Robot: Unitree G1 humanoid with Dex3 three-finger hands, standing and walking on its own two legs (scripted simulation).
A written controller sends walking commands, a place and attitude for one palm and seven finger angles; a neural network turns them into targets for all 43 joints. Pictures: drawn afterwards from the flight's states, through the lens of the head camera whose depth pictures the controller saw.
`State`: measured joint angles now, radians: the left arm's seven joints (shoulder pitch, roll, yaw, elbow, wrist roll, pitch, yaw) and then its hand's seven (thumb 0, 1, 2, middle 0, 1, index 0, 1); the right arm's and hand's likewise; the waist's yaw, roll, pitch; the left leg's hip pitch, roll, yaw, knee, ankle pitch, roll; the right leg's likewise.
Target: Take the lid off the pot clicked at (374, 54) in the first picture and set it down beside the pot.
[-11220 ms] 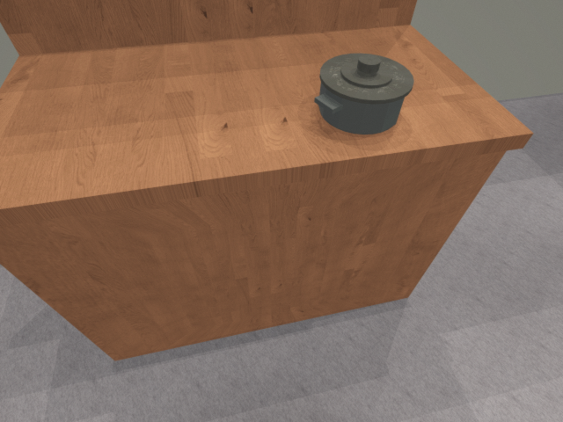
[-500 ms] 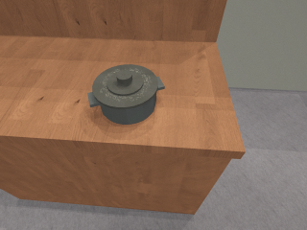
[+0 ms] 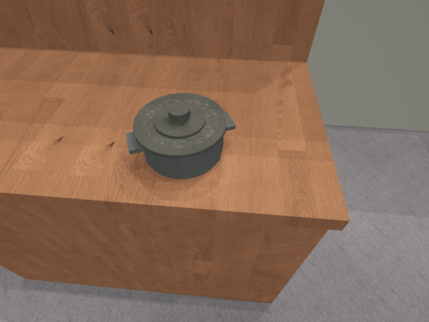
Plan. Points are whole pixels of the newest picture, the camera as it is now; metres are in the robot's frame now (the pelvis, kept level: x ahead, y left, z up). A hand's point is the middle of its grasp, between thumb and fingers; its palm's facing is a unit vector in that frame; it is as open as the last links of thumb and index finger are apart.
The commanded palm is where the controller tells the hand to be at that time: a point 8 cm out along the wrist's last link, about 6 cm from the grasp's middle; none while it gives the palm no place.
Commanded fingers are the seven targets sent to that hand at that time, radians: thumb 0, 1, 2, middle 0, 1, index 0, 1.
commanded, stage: look again from close up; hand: left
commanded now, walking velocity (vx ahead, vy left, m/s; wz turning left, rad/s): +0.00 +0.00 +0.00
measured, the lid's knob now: (179, 111) +0.46 +0.10 +0.15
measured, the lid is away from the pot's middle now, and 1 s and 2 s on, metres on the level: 0.00 0.00 0.00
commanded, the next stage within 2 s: lift the closed hand beside the body in 0.72 s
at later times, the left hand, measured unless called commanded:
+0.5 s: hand out of the picture +0.00 +0.19 -0.18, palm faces +0.02 -0.98 -0.22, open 7.4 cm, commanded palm none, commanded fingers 0.00 0.90 0.90 -0.20 -0.30 -0.20 -0.30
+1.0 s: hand out of the picture +0.13 +0.21 -0.07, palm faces +0.21 -0.93 -0.31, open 6.7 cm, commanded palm +0.08 +0.25 -0.02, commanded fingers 0.00 0.90 0.90 -0.64 -0.78 -0.64 -0.78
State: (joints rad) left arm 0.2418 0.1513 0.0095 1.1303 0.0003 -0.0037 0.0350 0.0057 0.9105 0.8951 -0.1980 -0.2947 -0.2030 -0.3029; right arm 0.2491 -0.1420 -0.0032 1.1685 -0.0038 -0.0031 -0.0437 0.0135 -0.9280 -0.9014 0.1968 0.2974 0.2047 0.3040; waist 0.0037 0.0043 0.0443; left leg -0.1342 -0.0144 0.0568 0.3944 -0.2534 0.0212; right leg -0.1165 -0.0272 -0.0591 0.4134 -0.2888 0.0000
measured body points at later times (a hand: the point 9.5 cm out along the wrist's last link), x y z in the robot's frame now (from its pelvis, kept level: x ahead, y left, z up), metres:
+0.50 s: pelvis -0.02 +0.01 -0.01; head +0.00 +0.00 +0.44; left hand +0.00 +0.24 -0.16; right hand +0.01 -0.22 -0.17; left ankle -0.03 +0.10 -0.74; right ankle -0.04 -0.11 -0.74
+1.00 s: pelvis -0.01 +0.01 +0.00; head -0.02 -0.01 +0.45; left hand +0.12 +0.26 -0.05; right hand +0.09 -0.23 -0.13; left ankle -0.03 +0.10 -0.74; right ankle -0.04 -0.11 -0.74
